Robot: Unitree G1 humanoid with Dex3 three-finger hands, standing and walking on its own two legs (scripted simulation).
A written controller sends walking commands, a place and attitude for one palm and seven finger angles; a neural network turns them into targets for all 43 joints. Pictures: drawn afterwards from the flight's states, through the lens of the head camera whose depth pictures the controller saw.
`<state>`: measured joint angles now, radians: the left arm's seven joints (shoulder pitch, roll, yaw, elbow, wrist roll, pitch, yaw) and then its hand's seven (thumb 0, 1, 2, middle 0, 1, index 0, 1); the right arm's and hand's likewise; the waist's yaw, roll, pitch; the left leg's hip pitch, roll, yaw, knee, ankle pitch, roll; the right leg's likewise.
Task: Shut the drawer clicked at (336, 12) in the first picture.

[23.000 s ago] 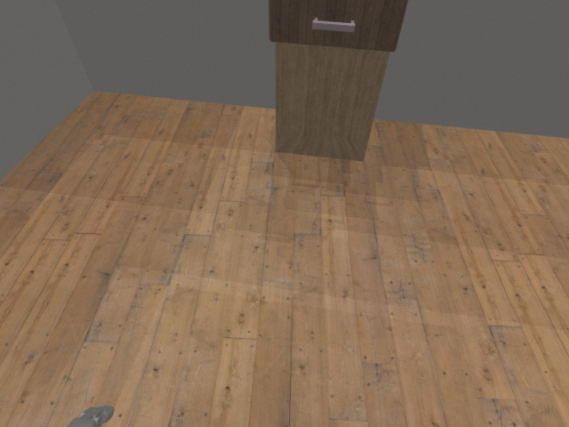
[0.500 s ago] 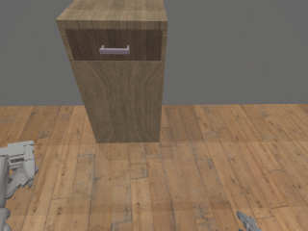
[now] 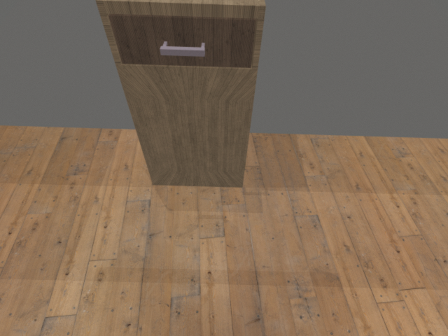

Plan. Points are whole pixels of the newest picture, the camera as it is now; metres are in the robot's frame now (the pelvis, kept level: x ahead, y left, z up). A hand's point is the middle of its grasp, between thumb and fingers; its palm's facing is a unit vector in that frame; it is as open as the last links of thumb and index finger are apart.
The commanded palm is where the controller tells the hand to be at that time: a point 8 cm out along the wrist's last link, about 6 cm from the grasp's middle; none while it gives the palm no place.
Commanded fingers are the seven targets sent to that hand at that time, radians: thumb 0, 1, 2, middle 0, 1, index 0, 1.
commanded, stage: let the arm hang, fingers relaxed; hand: left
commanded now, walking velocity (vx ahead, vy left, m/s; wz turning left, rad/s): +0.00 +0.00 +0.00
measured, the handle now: (183, 48) +0.91 +0.20 +0.04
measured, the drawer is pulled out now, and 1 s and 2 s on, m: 0.00 0.00 0.00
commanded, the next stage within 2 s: look to check the result in 0.58 s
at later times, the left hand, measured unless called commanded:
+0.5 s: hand out of the picture +0.05 +0.17 -0.17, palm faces -0.01 -0.98 -0.20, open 7.3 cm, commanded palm none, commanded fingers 0.00 0.90 0.90 -0.20 -0.30 -0.20 -0.30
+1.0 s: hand out of the picture +0.04 +0.17 -0.17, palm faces -0.01 -0.97 -0.23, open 7.4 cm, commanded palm none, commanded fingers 0.00 0.90 0.90 -0.20 -0.30 -0.20 -0.30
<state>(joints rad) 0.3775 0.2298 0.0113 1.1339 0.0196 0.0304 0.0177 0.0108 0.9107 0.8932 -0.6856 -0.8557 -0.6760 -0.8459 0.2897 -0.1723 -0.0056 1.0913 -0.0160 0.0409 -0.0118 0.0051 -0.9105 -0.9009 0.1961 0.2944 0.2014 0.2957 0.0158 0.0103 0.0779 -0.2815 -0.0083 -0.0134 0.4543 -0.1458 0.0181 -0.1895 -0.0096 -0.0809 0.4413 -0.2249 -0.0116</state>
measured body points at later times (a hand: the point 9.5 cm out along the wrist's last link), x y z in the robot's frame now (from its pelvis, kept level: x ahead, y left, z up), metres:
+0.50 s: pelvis +0.01 -0.01 +0.00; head +0.02 -0.01 +0.45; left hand +0.05 +0.22 -0.16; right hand +0.01 -0.23 -0.16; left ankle +0.06 +0.11 -0.74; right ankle +0.01 -0.12 -0.74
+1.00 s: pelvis +0.03 -0.02 +0.00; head +0.04 -0.02 +0.45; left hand +0.04 +0.22 -0.15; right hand +0.03 -0.26 -0.16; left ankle +0.06 +0.11 -0.74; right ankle +0.01 -0.12 -0.74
